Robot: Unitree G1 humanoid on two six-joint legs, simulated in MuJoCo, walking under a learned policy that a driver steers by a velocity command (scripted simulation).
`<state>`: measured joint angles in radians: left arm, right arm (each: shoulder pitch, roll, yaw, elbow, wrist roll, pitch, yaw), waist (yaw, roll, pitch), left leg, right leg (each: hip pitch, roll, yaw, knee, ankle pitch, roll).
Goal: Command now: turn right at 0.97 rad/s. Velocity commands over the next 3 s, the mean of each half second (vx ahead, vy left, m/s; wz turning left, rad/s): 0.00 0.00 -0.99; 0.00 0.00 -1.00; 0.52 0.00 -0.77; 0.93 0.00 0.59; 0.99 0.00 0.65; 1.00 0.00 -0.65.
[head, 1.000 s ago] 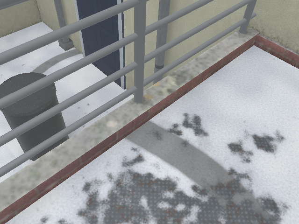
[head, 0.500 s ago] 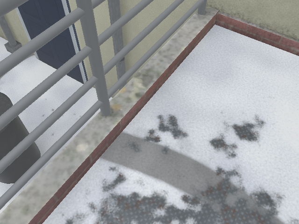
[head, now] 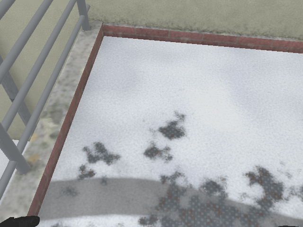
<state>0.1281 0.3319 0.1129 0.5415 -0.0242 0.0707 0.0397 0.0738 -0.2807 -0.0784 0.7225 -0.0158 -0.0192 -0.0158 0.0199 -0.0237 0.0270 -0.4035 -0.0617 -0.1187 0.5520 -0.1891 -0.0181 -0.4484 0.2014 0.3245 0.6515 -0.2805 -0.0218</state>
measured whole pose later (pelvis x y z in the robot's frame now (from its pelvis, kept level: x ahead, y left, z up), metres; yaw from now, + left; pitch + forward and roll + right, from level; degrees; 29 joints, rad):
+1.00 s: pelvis +0.02 -0.03 +0.01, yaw -59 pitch +2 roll +2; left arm 0.14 0.36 0.11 0.60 -0.03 0.06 0.01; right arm 0.14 -0.26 -0.09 0.61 -0.03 0.00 -0.06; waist -0.01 -0.04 0.04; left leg -0.30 -0.01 0.05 0.50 -0.23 0.01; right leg -0.60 0.01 0.07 1.22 -0.42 0.08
